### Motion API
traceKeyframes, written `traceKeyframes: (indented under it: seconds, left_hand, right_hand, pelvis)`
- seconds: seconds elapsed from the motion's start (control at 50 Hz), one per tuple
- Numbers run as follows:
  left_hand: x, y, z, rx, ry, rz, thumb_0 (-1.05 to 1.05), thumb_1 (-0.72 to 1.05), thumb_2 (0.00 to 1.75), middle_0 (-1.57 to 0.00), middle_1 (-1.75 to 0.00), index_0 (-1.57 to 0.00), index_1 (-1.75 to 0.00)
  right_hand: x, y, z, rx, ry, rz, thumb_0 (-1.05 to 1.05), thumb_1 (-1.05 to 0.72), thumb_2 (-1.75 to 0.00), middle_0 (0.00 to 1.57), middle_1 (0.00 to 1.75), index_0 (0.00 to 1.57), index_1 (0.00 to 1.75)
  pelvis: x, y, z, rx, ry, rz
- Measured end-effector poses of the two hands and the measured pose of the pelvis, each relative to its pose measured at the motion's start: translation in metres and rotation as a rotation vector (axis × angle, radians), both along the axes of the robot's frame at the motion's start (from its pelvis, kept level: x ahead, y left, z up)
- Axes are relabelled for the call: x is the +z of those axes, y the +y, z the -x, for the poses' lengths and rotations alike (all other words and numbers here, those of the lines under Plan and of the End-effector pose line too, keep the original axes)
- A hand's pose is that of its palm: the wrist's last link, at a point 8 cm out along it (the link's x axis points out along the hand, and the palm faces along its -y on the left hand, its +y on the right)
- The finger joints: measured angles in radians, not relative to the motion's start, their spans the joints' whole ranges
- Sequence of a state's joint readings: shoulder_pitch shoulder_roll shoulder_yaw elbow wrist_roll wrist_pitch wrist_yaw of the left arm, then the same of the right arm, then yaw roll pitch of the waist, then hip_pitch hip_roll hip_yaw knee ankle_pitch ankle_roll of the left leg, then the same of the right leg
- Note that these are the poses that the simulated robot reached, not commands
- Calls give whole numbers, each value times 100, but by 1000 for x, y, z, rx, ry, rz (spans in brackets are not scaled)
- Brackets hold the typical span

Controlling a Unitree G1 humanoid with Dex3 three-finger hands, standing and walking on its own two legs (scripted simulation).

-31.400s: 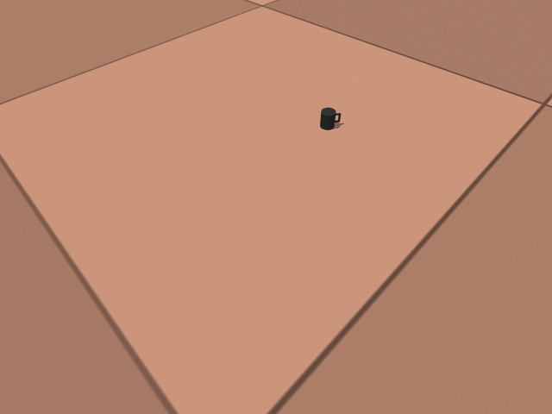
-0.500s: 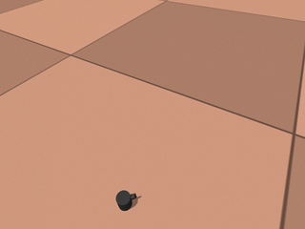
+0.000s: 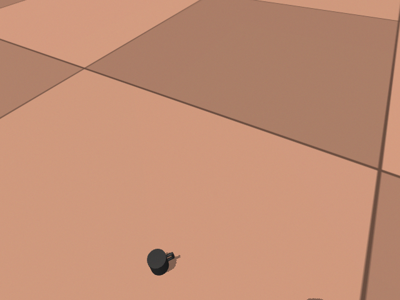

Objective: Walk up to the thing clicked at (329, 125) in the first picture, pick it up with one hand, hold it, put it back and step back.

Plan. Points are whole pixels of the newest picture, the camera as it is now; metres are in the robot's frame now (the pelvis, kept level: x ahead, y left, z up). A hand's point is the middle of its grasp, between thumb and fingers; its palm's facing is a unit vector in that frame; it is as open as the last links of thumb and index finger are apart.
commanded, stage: stand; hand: left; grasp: from above
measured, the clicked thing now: (161, 260) +0.44 +0.24 -0.73
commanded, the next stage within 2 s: step back in 1.02 s
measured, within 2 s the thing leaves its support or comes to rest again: neither
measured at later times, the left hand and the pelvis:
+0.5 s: hand out of the picture +0.08 +0.25 -0.16, palm faces +0.01 -0.94 -0.33, open 7.4 cm; pelvis +0.01 +0.00 +0.00, yaw +0 degrees
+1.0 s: hand out of the picture +0.09 +0.24 -0.16, palm faces -0.01 -0.94 -0.34, open 7.4 cm; pelvis +0.02 -0.01 +0.00, yaw -1 degrees
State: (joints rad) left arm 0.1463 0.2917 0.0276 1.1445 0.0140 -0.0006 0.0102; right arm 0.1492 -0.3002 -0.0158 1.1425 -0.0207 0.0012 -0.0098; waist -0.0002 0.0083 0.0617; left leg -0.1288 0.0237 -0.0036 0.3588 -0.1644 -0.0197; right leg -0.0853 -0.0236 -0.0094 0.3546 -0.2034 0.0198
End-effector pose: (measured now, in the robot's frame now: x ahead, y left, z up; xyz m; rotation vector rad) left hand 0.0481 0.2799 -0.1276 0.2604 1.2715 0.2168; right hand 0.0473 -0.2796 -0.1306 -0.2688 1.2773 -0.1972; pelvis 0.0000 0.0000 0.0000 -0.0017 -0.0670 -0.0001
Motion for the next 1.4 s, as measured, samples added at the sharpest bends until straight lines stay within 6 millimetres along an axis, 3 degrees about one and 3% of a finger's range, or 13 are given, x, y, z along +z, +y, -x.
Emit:
traceKeyframes:
  seconds: [0.24,0.48,1.02,1.1,1.26,1.4]
  left_hand:
    - [3,2,-21,-12,-23,-4,0,90,90,-20,-30,-20,-30]
    - [6,9,-29,-18,-29,-22,0,90,90,-20,-30,-20,-30]
    - [9,5,-41,-38,-35,-27,0,90,90,-20,-30,-20,-30]
    - [8,10,-42,-24,-45,-37,0,90,90,-20,-30,-20,-30]
    - [0,38,-40,-54,-57,-71,0,90,90,-20,-30,-21,-30]
    - [-14,66,-49,-76,-111,-70,0,90,90,-20,-30,-20,-30]
  right_hand:
    - [3,-2,-16,6,-15,6,1,-90,-90,20,30,21,30]
    - [7,-10,-28,7,-36,24,1,-90,-90,20,30,20,30]
    - [7,-18,-31,3,-27,20,1,-90,-90,20,30,20,30]
    - [5,-23,-32,-3,-27,27,1,-90,-90,20,30,21,30]
    - [4,-29,-18,-1,-16,88,1,-90,-90,20,30,20,30]
    - [10,-7,18,8,2,126,1,-91,-90,20,30,20,30]
  pelvis:
    - [1,0,-8,-2,10,-1]
    - [1,-1,-11,-6,14,-3]
    - [2,-7,-18,-10,21,-5]
    - [-2,-7,-9,-13,31,1]
    - [-14,10,16,-15,36,10]
    - [-22,33,37,-20,27,20]
